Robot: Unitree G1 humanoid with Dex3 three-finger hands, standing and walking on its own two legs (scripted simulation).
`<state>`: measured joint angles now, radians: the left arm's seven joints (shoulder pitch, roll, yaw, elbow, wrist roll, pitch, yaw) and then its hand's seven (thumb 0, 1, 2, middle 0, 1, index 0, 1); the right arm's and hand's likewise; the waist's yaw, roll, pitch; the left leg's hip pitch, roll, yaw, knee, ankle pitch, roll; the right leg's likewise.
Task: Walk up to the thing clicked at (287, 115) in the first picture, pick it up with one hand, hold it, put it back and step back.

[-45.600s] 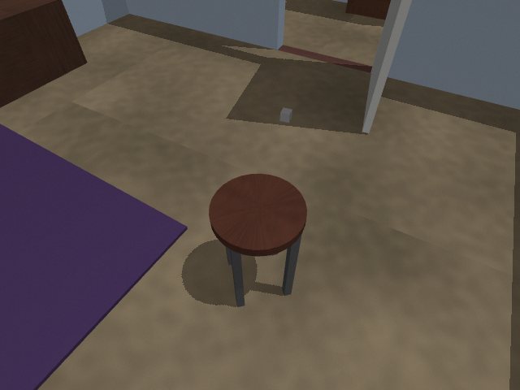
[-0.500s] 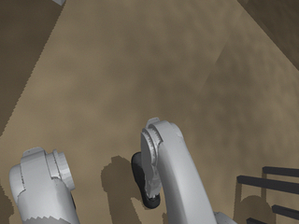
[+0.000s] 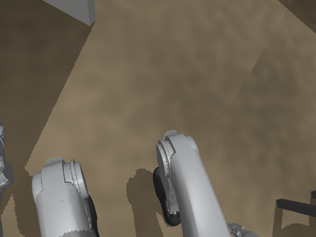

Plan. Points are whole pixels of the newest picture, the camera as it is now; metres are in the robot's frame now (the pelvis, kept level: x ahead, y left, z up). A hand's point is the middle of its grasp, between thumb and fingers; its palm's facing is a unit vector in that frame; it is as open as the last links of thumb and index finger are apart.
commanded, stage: lift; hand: left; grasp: from above
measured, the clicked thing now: out of the picture +0.43 +0.36 -0.19
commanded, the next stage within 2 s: hold in 1.68 s
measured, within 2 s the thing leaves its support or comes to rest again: neither
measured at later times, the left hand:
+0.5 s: hand out of the picture +0.38 +0.35 -0.06, palm faces -0.16 -0.38 -0.91, open 9.1 cm
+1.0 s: hand out of the picture +0.35 +0.30 +0.14, palm faces -0.20 -0.40 -0.90, open 9.0 cm
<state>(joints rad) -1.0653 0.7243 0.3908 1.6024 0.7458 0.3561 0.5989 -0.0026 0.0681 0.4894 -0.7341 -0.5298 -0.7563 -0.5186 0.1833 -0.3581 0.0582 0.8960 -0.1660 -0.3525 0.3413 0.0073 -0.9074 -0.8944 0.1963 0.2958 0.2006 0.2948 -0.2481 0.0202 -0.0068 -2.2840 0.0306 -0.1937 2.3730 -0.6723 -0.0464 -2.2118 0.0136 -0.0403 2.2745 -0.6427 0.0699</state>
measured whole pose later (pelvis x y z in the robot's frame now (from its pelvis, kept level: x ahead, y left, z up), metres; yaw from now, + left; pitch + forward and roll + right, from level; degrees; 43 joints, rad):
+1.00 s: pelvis +0.03 -0.01 +0.24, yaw +6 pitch +28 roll -2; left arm -0.56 0.32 0.00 0.90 0.61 0.66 0.36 -0.02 0.06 0.35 -0.94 -0.27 -0.94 -0.28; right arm 0.11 -0.27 0.01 0.85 0.03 -0.17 0.02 0.01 -0.92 -0.90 0.20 0.30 0.20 0.30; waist -0.07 0.05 -0.21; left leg -1.47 0.08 -0.07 1.58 -0.59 -0.05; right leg -1.45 -0.01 -0.02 1.55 -0.58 0.02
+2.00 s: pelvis +0.09 +0.00 +0.41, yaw +8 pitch +9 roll +0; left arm -0.56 0.16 -0.10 1.08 0.58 0.74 0.41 -0.02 0.14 0.31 -0.85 -0.34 -0.84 -0.35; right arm 0.22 -0.26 0.01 0.88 0.04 -0.16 0.03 0.01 -0.90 -0.89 0.20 0.30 0.20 0.30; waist -0.03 0.03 -0.10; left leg -0.55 0.05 -0.01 0.73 -0.35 -0.04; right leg -0.54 -0.04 -0.02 0.73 -0.36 0.02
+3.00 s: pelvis +0.09 -0.01 +0.42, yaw +8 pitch +5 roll +0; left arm -0.53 0.11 -0.15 0.95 0.55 0.87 0.38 -0.02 0.06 0.51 -0.79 -0.42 -0.77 -0.47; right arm 0.16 -0.27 0.02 0.85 0.04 -0.14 0.09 0.01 -0.91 -0.90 0.20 0.30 0.20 0.30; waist 0.00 0.05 -0.07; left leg -0.39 0.05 0.01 0.60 -0.30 -0.04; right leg -0.40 -0.04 -0.01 0.62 -0.32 0.02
